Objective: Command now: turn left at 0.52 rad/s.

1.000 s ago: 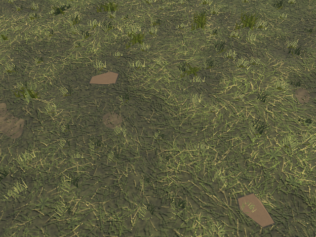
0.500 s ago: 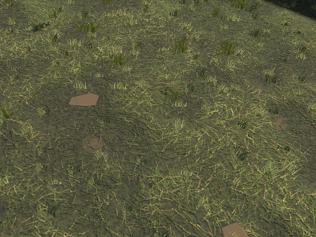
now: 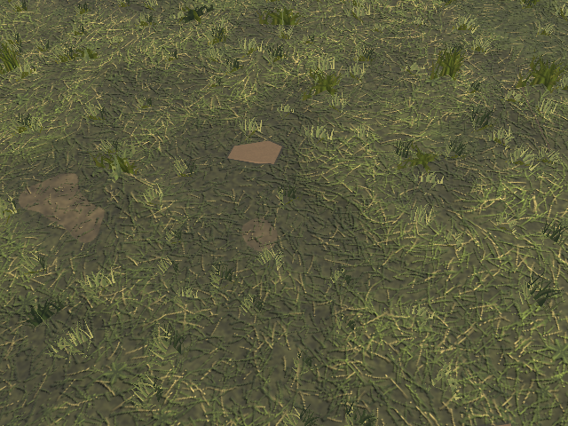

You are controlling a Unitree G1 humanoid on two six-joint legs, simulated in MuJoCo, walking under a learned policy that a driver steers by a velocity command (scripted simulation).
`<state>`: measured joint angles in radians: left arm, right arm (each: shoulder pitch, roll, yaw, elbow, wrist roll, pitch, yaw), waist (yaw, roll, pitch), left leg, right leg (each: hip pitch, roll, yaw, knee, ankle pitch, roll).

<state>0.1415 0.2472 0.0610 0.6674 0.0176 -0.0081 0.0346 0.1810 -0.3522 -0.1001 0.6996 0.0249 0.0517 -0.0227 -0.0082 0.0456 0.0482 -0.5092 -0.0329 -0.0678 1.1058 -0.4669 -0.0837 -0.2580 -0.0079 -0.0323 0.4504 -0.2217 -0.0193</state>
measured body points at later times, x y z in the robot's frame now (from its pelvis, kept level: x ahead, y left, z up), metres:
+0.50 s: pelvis +0.00 +0.05 +0.00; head +0.04 +0.10 +0.45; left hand +0.08 +0.38 -0.11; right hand +0.23 -0.18 -0.07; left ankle +0.00 +0.14 -0.74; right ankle +0.05 -0.11 -0.67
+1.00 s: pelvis +0.01 +0.02 +0.00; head +0.06 +0.04 +0.45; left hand -0.01 +0.34 -0.09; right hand +0.30 -0.14 -0.10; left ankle -0.08 +0.13 -0.67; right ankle +0.08 -0.08 -0.74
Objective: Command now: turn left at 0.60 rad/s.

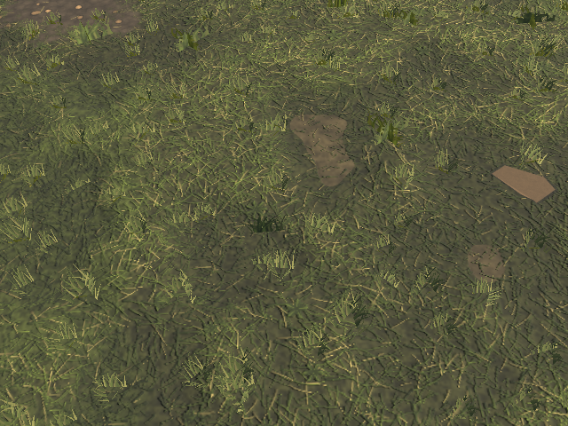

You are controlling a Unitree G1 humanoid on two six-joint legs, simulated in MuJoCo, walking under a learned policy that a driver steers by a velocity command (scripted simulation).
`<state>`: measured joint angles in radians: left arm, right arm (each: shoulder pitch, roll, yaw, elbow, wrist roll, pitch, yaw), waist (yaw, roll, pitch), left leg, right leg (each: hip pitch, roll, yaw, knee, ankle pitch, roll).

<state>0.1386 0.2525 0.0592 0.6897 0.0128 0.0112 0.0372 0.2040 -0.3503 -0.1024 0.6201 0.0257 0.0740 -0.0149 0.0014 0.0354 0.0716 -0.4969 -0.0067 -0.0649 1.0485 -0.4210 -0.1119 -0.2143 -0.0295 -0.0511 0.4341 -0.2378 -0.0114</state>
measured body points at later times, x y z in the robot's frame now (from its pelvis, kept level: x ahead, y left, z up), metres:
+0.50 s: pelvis +0.10 +0.08 +0.00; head +0.12 +0.12 +0.45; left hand +0.24 +0.38 -0.10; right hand +0.20 -0.19 -0.09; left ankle -0.02 +0.14 -0.74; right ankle +0.31 -0.05 -0.69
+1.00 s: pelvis +0.40 +0.11 +0.00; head +0.43 +0.12 +0.45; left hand +0.35 +0.39 -0.12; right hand +0.65 -0.08 -0.08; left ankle +0.51 +0.32 -0.69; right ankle +0.38 +0.01 -0.74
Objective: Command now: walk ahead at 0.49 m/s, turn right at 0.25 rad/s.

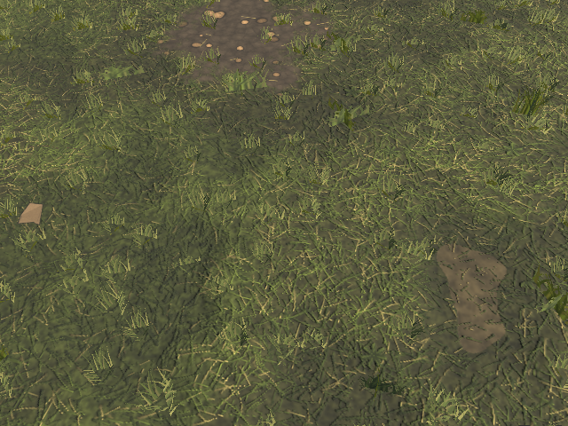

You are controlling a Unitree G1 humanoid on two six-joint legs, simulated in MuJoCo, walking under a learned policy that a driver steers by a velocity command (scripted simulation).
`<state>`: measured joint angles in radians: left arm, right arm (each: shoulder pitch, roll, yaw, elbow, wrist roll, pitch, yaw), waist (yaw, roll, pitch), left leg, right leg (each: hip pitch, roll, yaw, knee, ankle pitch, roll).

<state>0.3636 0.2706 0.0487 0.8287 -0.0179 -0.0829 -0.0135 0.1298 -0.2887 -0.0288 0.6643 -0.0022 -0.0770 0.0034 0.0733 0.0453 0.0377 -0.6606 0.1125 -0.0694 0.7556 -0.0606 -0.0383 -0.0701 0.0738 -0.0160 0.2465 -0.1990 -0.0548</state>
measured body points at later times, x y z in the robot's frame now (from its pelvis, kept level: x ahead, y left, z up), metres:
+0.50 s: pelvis +0.21 +0.04 +0.00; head +0.25 +0.02 +0.44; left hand +0.45 +0.26 -0.10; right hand +0.25 -0.27 -0.11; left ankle +0.24 +0.15 -0.75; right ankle +0.26 -0.10 -0.71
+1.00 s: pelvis +0.28 +0.01 -0.01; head +0.30 +0.00 +0.44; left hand +0.55 +0.17 -0.10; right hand +0.27 -0.32 -0.10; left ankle +0.36 +0.11 -0.75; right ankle +0.25 -0.10 -0.75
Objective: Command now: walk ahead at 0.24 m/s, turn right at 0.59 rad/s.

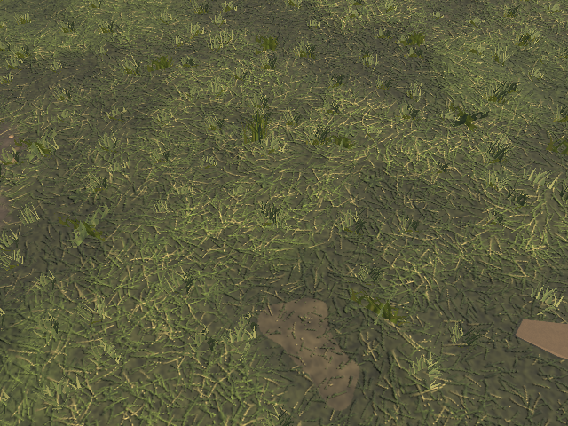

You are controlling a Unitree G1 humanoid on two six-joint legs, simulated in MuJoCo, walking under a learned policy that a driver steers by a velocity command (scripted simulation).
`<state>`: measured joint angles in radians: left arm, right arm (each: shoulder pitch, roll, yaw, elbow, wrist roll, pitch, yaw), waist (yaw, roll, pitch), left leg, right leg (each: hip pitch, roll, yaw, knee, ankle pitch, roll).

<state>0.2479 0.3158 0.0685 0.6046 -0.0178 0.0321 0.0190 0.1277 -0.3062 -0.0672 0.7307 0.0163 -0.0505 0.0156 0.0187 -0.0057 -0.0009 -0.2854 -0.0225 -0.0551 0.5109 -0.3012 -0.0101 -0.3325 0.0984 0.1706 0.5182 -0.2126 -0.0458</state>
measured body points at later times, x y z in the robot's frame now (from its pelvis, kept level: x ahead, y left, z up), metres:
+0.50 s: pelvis +0.08 -0.03 -0.01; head +0.12 -0.06 +0.44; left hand +0.35 +0.16 -0.08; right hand +0.10 -0.35 -0.13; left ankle +0.03 +0.13 -0.67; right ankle +0.11 -0.14 -0.74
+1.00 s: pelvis +0.16 -0.05 +0.01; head +0.17 -0.04 +0.46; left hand +0.39 +0.15 -0.09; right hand +0.09 -0.32 -0.11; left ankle +0.14 +0.09 -0.74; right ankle +0.16 -0.20 -0.69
